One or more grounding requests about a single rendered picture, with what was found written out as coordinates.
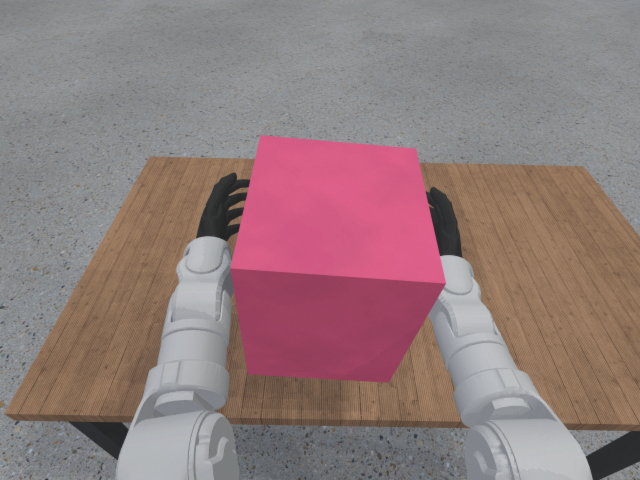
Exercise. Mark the robot right hand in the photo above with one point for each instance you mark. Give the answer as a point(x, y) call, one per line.
point(444, 223)

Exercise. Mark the table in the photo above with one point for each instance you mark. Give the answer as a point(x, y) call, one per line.
point(557, 263)

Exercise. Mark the robot right upper arm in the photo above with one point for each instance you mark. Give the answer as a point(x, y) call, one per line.
point(523, 449)

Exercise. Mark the robot left upper arm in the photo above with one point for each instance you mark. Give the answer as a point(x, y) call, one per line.
point(190, 446)

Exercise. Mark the carton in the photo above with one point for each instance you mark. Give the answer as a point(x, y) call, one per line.
point(336, 264)

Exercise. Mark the robot left forearm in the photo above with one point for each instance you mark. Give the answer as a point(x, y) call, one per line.
point(190, 374)

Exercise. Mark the robot right forearm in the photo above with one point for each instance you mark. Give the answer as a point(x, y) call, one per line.
point(488, 384)

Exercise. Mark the robot left hand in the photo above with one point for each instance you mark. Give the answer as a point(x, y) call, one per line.
point(216, 216)

